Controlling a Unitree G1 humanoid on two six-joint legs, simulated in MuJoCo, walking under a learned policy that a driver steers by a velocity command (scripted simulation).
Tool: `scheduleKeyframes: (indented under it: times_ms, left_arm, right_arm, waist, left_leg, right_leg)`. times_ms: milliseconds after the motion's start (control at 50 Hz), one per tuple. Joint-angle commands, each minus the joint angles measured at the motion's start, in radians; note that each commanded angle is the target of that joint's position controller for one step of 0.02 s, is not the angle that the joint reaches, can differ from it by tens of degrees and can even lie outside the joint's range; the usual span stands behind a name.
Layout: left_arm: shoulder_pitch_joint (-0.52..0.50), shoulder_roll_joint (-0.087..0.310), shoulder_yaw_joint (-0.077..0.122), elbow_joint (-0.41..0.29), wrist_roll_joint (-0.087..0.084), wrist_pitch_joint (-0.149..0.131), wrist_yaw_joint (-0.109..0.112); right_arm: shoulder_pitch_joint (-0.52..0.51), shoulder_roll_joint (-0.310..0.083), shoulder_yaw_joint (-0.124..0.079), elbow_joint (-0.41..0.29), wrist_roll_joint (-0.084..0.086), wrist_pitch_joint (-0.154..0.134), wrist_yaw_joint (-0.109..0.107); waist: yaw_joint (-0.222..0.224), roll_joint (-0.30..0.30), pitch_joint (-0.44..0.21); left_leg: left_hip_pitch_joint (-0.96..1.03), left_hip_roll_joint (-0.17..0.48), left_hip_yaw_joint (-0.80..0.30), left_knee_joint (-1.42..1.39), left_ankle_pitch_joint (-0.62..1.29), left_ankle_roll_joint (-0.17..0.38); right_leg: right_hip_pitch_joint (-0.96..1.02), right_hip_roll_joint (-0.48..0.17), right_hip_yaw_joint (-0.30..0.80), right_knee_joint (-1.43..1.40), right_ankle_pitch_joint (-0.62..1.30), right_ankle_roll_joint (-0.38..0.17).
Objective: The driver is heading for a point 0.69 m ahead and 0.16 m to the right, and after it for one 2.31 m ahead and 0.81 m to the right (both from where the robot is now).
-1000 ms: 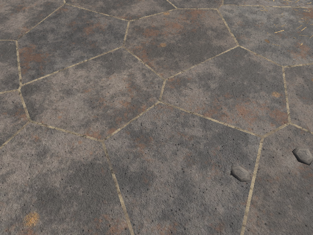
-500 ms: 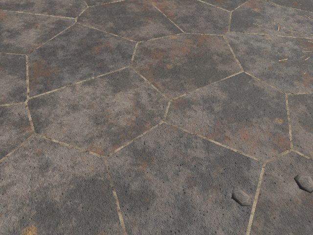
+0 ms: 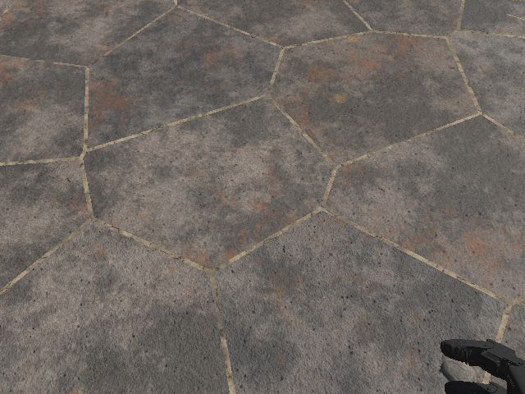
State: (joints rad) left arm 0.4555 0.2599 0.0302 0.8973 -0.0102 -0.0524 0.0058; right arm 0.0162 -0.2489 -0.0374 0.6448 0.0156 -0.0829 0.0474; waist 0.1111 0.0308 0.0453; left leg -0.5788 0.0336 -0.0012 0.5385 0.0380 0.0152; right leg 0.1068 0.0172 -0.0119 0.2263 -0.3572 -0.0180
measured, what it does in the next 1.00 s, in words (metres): walks ahead, turning right: left foot, then right foot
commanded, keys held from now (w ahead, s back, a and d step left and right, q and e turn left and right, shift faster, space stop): no key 0.08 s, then e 0.32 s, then w+e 0.44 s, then w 0.16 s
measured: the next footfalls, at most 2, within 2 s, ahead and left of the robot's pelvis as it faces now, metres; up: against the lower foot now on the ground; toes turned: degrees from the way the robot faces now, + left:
left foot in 0.04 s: +0.22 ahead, +0.12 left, +0.00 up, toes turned +1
right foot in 0.54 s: +0.15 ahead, -0.11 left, +0.00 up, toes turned -16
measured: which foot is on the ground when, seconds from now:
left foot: up 0.00-0.02, down 0.04-0.54, up 0.56-1.00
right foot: down 0.00-0.06, up 0.08-0.52, down 0.54-1.00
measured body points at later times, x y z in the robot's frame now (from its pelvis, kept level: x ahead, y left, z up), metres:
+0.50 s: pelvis +0.13 +0.01 +0.00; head +0.15 -0.02 +0.45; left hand +0.29 +0.27 -0.09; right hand +0.22 -0.29 -0.12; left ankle +0.18 +0.12 -0.73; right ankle +0.12 -0.11 -0.72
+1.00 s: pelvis +0.33 -0.05 -0.01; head +0.36 -0.08 +0.44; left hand +0.43 +0.23 -0.11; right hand +0.46 -0.37 -0.09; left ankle +0.51 +0.00 -0.73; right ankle +0.11 -0.10 -0.73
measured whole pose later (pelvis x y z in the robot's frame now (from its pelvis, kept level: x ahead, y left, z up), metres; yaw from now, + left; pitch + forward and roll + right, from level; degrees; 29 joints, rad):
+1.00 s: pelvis +0.33 -0.05 -0.01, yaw -26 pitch +3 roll +1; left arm 0.48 0.28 0.08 0.79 -0.02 -0.03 0.04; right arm -0.04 -0.29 -0.05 0.78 0.01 -0.11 0.06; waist 0.08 0.03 0.01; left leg -0.49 -0.02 0.00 0.47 -0.02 0.02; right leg 0.08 0.00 0.17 0.33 -0.45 -0.02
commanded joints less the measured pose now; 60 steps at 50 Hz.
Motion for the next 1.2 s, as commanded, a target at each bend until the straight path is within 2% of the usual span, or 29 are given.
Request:
scheduleKeyframes:
  times_ms: [20,40,60,80,100,120,140,180,220,360,460,520,540,560,580,600,620,660,720,820,960,1000,1020,1040,1060,1080,1100,1140,1200]
  left_arm:
    - [-0.059,0.199,0.05,-0.053,-0.005,0.001,0.011]
    - [-0.061,0.184,0.046,-0.06,-0.003,0.002,0.011]
    - [-0.014,0.125,0.025,-0.088,0.03,-0.002,0.012]
    - [0.184,0.02,-0.009,-0.052,0.024,-0.004,0.001]
    - [0.153,0.135,0.022,-0.016,-0.01,-0.001,-0.002]
    - [0.025,0.167,0.035,-0.054,-0.031,0.008,0.002]
    - [-0.043,0.151,0.034,-0.07,-0.023,0.021,0.015]
    - [-0.036,0.122,0.039,-0.07,-0.007,0.061,0.033]
    - [-0.009,0.099,0.042,-0.073,-0.002,0.083,0.044]
    - [-0.175,0.118,0.052,-0.177,0.003,0.104,0.033]
    - [-0.211,0.122,0.057,-0.21,-0.005,0.097,0.003]
    - [-0.108,0.13,0.072,-0.158,-0.008,0.088,-0.011]
    - [-0.019,0.156,0.086,-0.12,-0.014,0.084,-0.005]
    - [0.062,0.24,0.106,-0.114,-0.017,0.076,0.01]
    - [0.031,0.316,0.112,-0.157,0.003,0.042,-0.002]
    - [-0.037,0.25,0.096,-0.186,0.018,0.012,-0.006]
    - [-0.08,0.218,0.086,-0.192,0.01,-0.007,-0.001]
    - [-0.095,0.185,0.075,-0.196,-0.012,-0.011,0.008]
    - [-0.04,0.172,0.071,-0.193,-0.002,-0.014,0.025]
    - [0.019,0.186,0.081,-0.181,-0.005,-0.007,0.035]
    - [0.022,0.188,0.087,-0.15,-0.01,0.008,0.034]
    - [-0.002,0.172,0.079,-0.156,-0.002,0.015,0.032]
    - [-0.013,0.138,0.062,-0.173,0.012,0.017,0.03]
    - [0.133,0.021,0.031,-0.186,0.001,0.002,0.022]
    - [0.124,0.079,0.036,-0.169,-0.03,-0.015,0.023]
    - [-0.002,0.157,0.056,-0.189,-0.049,-0.022,0.021]
    - [-0.095,0.166,0.054,-0.209,-0.036,-0.028,0.022]
    - [-0.147,0.145,0.058,-0.222,-0.006,-0.031,0.017]
    - [-0.14,0.084,0.043,-0.222,-0.004,-0.021,0.008]
  right_arm:
    - [0.102,-0.138,-0.05,-0.028,-0.014,-0.02,-0.003]
    - [0.221,-0.171,-0.063,0.011,-0.022,-0.019,-0.015]
    - [0.336,-0.246,-0.073,0.029,-0.049,-0.013,-0.029]
    - [0.335,-0.259,-0.063,0.029,-0.049,-0.002,-0.024]
    - [0.323,-0.191,-0.056,0.025,-0.031,0.012,-0.021]
    - [0.226,-0.152,-0.041,0.022,-0.015,0.016,-0.022]
    - [0.149,-0.107,-0.026,0.025,-0.012,0.016,-0.023]
    - [0.058,-0.083,-0.018,0.04,-0.042,0.006,-0.021]
    - [0.018,-0.1,-0.026,0.057,-0.054,-0.003,-0.024]
    - [0.026,-0.176,-0.053,0.099,-0.029,0.04,-0.079]
    - [0.054,-0.222,-0.07,0.116,0.0,0.067,-0.072]
    - [0.035,-0.196,-0.065,0.119,0.021,0.073,-0.063]
    - [0.032,-0.143,-0.052,0.119,0.012,0.073,-0.057]
    - [-0.005,-0.063,-0.031,0.092,-0.017,0.065,-0.041]
    - [-0.075,-0.094,-0.042,0.041,-0.011,0.041,-0.035]
    - [-0.106,-0.166,-0.059,0.042,0.009,0.019,-0.027]
    - [-0.076,-0.186,-0.067,0.057,0.014,0.004,-0.022]
    - [-0.061,-0.174,-0.068,0.093,-0.018,-0.011,-0.028]
    - [-0.091,-0.134,-0.061,0.099,-0.016,-0.02,-0.019]
    - [-0.192,-0.096,-0.042,0.068,-0.003,-0.022,-0.007]
    - [-0.149,-0.144,-0.044,0.063,0.0,-0.047,0.01]
    - [0.042,-0.201,-0.073,0.114,-0.005,-0.049,-0.003]
    - [0.229,-0.242,-0.084,0.142,-0.019,-0.048,-0.009]
    - [0.374,-0.338,-0.11,0.185,-0.028,-0.036,-0.011]
    - [0.377,-0.251,-0.087,0.202,-0.004,-0.039,0.001]
    - [0.292,-0.192,-0.07,0.194,0.003,-0.038,-0.004]
    - [0.224,-0.163,-0.06,0.18,-0.005,-0.032,-0.01]
    - [0.164,-0.118,-0.042,0.178,-0.027,-0.03,-0.017]
    - [0.178,-0.126,-0.04,0.198,-0.014,-0.036,-0.023]
  waist:
    - [-0.151,-0.147,-0.063]
    - [-0.209,-0.119,-0.144]
    - [-0.214,0.047,-0.303]
    - [-0.133,0.262,-0.493]
    - [-0.178,0.143,-0.496]
    - [-0.163,0.097,-0.309]
    - [-0.138,0.027,-0.213]
    - [-0.073,0.065,-0.134]
    - [-0.047,0.094,-0.111]
    - [-0.092,0.059,-0.094]
    - [-0.104,0.065,-0.101]
    - [-0.046,0.032,-0.091]
    - [-0.023,-0.053,-0.08]
    - [-0.017,-0.308,-0.067]
    - [-0.022,-0.334,-0.021]
    - [-0.034,-0.208,0.011]
    - [-0.07,-0.188,0.021]
    - [-0.083,-0.133,0.001]
    - [-0.078,-0.122,-0.029]
    - [-0.038,-0.16,0.014]
    - [-0.056,-0.205,0.03]
    - [-0.151,-0.2,-0.093]
    - [-0.23,-0.143,-0.252]
    - [-0.182,0.195,-0.424]
    - [-0.2,0.244,-0.409]
    - [-0.202,0.155,-0.224]
    - [-0.188,0.064,-0.139]
    - [-0.132,0.043,-0.061]
    - [-0.105,0.061,-0.036]
  left_leg:
    - [0.273,-0.065,0.028,-0.046,0.035,0.057]
    - [0.456,-0.049,0.027,-0.077,0.147,0.083]
    - [0.785,0.162,-0.175,0.026,0.511,0.156]
    - [1.011,0.42,-0.528,-0.006,0.621,0.351]
    - [0.891,0.377,-0.547,-0.104,0.376,0.331]
    - [0.745,0.33,-0.402,-0.145,0.241,0.282]
    - [0.599,0.28,-0.311,-0.191,0.171,0.243]
    - [0.336,0.221,-0.177,-0.274,0.099,0.207]
    - [0.237,0.204,-0.097,-0.31,0.094,0.222]
    - [0.298,0.269,-0.048,-0.362,-0.181,0.245]
    - [0.363,0.293,-0.032,-0.357,-0.398,0.21]
    - [0.288,0.241,0.039,-0.257,-0.576,0.131]
    - [0.207,0.173,0.113,-0.075,-0.6,0.08]
    - [-0.041,0.054,0.216,0.331,-0.653,-0.002]
    - [-0.3,-0.068,0.039,0.464,-0.671,-0.01]
    - [-0.333,-0.009,-0.048,0.512,-0.553,0.013]
    - [-0.334,0.015,-0.059,0.483,-0.426,0.026]
    - [-0.276,0.035,-0.057,0.399,-0.285,0.008]
    - [-0.204,0.001,-0.039,0.286,-0.13,-0.028]
    - [-0.093,-0.035,-0.032,0.061,-0.005,-0.06]
    - [0.065,-0.035,-0.01,-0.052,-0.066,-0.007]
    - [0.326,-0.067,0.034,-0.083,-0.086,0.051]
    - [0.631,0.059,-0.098,-0.027,-0.111,0.117]
    - [1.015,0.318,-0.587,-0.093,-0.334,0.289]
    - [0.999,0.353,-0.828,-0.275,-0.538,0.305]
    - [0.855,0.322,-0.67,-0.288,-0.57,0.255]
    - [0.707,0.282,-0.527,-0.292,-0.475,0.227]
    - [0.502,0.21,-0.364,-0.336,-0.291,0.209]
    - [0.42,0.19,-0.263,-0.399,-0.164,0.232]
  right_leg:
    - [-0.102,-0.203,0.071,0.177,0.851,-0.085]
    - [-0.156,-0.154,0.045,0.342,0.843,-0.049]
    - [-0.379,-0.085,0.029,0.638,0.466,-0.006]
    - [-0.608,0.059,0.084,0.987,-0.349,0.05]
    - [-0.622,0.033,0.188,1.077,-0.323,0.051]
    - [-0.695,-0.016,0.139,1.075,-0.264,0.051]
    - [-0.685,-0.058,0.112,1.019,-0.199,0.058]
    - [-0.521,-0.106,0.115,0.912,-0.1,0.074]
    - [-0.456,-0.092,0.075,0.85,-0.079,0.085]
    - [-0.539,-0.132,0.044,0.692,0.035,0.076]
    - [-0.48,-0.108,-0.025,0.532,-0.006,0.027]
    - [-0.283,-0.044,-0.094,0.304,0.041,-0.05]
    - [-0.186,-0.059,-0.02,0.209,-0.02,-0.095]
    - [-0.063,-0.288,0.337,0.108,-0.015,-0.194]
    - [-0.074,-0.393,0.726,-0.041,-0.261,-0.336]
    - [-0.075,-0.379,0.664,-0.084,-0.252,-0.31]
    - [-0.076,-0.35,0.575,-0.072,-0.187,-0.265]
    - [-0.066,-0.286,0.443,-0.061,-0.004,-0.208]
    - [-0.059,-0.23,0.331,-0.053,0.234,-0.186]
    - [-0.155,-0.191,0.277,-0.047,0.244,-0.168]
    - [-0.106,-0.249,0.303,0.038,0.413,-0.142]
    - [-0.113,-0.182,0.24,0.265,0.736,-0.102]
    - [-0.271,-0.135,0.214,0.522,0.617,-0.07]
    - [-0.664,0.034,0.148,0.929,0.07,0.015]
    - [-0.798,0.05,0.225,1.067,-0.206,0.01]
    - [-0.874,-0.01,0.211,1.114,-0.14,-0.006]
    - [-0.85,-0.063,0.169,1.08,-0.061,-0.018]
    - [-0.764,-0.13,0.142,0.967,0.034,-0.024]
    - [-0.736,-0.156,0.107,0.864,0.063,-0.008]
Velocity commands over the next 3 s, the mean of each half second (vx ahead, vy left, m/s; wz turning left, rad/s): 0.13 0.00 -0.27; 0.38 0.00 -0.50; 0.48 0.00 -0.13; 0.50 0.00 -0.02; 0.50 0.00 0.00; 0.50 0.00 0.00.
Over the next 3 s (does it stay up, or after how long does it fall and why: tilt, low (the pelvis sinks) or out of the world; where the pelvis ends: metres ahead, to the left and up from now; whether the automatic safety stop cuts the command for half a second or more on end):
stays up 1.34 -0.57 0.01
